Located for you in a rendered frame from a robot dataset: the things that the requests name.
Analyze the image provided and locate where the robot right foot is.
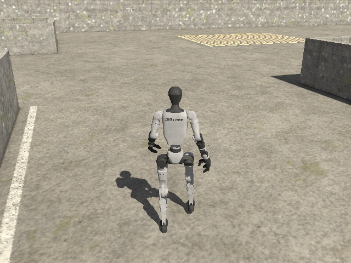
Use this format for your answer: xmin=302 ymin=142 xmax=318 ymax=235
xmin=188 ymin=200 xmax=195 ymax=212

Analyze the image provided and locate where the robot right upper arm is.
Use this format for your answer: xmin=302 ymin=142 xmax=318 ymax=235
xmin=186 ymin=110 xmax=201 ymax=142

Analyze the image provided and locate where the robot left upper arm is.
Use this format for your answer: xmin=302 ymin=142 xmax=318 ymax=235
xmin=150 ymin=110 xmax=164 ymax=139

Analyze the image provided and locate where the left robot hand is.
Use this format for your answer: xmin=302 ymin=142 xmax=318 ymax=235
xmin=148 ymin=144 xmax=161 ymax=153

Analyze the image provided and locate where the right robot hand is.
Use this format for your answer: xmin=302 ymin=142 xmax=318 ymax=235
xmin=198 ymin=158 xmax=211 ymax=173

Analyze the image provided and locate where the robot torso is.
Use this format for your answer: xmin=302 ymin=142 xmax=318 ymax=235
xmin=162 ymin=107 xmax=188 ymax=164

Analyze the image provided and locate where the robot right forearm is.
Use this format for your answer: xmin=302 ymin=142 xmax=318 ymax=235
xmin=196 ymin=133 xmax=209 ymax=159

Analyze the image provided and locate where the robot left forearm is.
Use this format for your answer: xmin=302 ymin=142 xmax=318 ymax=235
xmin=148 ymin=131 xmax=156 ymax=147

